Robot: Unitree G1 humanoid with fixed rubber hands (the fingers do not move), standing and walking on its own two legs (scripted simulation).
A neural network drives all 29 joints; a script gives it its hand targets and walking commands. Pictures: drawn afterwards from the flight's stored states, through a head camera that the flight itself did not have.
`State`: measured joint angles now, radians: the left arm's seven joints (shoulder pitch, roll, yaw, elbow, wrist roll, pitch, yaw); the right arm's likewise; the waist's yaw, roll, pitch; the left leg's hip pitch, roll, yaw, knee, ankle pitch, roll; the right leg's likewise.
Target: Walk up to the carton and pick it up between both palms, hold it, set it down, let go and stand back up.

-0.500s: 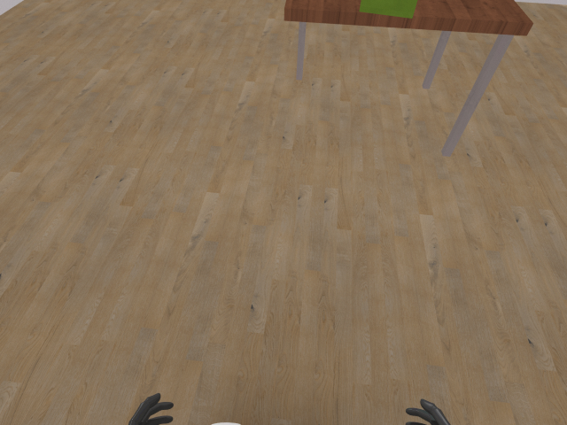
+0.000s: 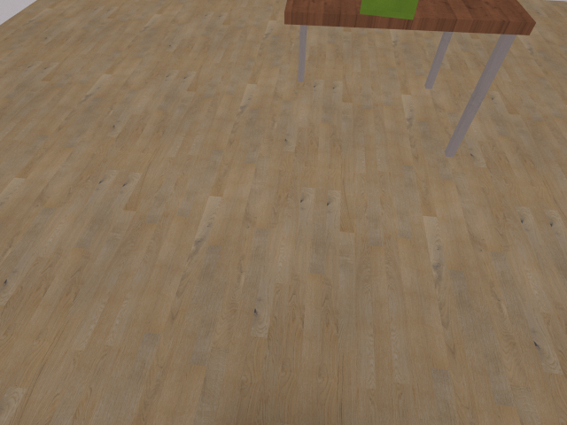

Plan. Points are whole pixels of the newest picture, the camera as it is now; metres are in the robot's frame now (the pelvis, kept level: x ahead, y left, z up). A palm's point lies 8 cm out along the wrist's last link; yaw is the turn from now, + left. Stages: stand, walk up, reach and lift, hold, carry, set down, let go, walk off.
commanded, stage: stand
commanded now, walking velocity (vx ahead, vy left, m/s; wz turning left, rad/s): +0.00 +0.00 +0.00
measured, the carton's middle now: out of the picture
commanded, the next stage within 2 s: walk up in 0.48 s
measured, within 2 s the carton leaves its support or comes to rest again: neither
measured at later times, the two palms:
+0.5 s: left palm out of the picture +0.00 +0.21 -0.14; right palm out of the picture +0.00 -0.21 -0.14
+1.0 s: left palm (166, 403) +0.16 +0.19 -0.12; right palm out of the picture -0.02 -0.32 -0.16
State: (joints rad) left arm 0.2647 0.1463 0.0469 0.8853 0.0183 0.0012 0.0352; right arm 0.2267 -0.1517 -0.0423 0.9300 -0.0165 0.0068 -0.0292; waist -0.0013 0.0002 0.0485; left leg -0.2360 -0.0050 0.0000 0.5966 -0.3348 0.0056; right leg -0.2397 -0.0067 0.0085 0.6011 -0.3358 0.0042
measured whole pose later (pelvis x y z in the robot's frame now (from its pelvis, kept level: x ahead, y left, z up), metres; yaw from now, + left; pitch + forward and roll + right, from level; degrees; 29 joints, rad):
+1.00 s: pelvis +0.07 -0.07 -0.02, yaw -10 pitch -4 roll +1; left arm 0.33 0.27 0.08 0.90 0.05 -0.04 -0.04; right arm 0.41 -0.27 -0.05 1.07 -0.08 -0.04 -0.02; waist -0.03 0.02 0.03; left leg -0.03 0.14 0.13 0.65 -0.55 0.00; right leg -0.41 -0.08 -0.03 0.74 -0.29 0.00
